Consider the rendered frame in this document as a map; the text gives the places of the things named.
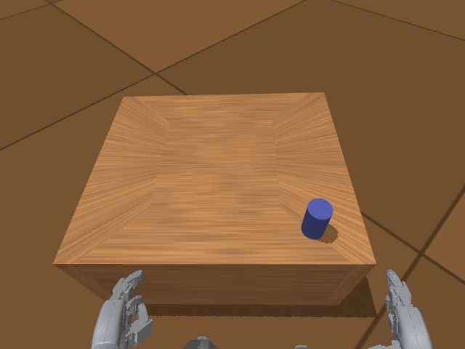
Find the can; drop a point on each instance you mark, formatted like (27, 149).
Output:
(317, 217)

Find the left robot hand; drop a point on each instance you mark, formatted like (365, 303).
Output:
(114, 324)

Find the right robot hand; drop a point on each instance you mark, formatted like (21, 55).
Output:
(405, 321)

